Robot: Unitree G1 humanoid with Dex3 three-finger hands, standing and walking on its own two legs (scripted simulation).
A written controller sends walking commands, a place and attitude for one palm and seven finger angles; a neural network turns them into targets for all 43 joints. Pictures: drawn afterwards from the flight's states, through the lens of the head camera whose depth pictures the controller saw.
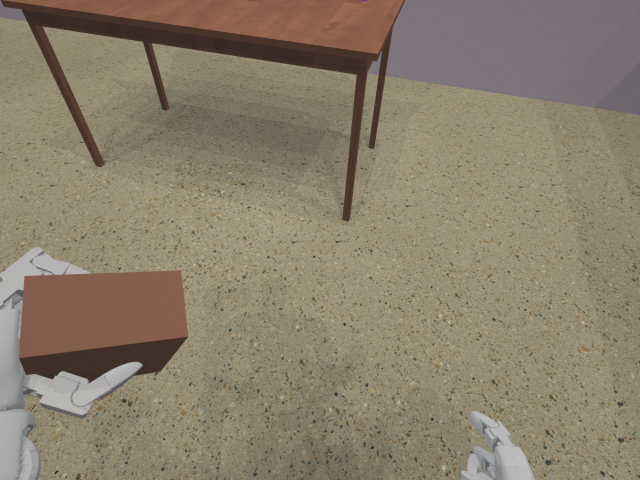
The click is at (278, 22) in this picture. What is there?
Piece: table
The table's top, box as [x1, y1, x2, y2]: [1, 0, 404, 60]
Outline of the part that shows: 1,0 4,6 370,60 377,59 404,1 367,0 362,2 359,0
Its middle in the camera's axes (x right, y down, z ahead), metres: -0.41 -0.98 +1.58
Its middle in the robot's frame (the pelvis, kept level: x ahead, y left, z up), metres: +1.82 +0.52 -0.01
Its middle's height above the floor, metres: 0.76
